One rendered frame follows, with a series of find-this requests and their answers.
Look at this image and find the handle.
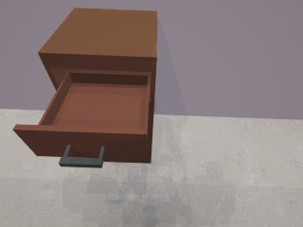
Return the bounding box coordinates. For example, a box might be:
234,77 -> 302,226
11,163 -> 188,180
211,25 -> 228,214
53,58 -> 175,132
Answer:
59,145 -> 105,168

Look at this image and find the cabinet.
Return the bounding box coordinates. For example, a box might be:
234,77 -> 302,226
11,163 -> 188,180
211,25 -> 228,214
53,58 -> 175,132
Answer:
38,8 -> 157,164

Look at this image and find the drawer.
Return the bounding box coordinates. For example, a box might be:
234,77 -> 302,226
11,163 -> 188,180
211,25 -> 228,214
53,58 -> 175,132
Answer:
13,71 -> 151,160

